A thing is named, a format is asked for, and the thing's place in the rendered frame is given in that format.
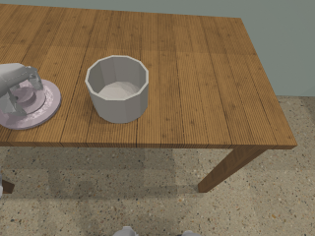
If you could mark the robot left hand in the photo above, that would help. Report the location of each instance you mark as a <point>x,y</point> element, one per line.
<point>13,74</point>

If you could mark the pot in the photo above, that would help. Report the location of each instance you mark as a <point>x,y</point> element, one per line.
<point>119,88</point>

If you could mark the lid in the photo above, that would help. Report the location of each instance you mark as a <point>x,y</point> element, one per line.
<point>47,102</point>

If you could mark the robot left shin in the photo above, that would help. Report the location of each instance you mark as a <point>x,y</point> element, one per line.
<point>127,227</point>

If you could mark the table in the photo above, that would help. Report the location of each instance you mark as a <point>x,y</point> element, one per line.
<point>207,86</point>

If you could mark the knob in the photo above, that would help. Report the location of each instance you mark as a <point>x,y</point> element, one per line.
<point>26,96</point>

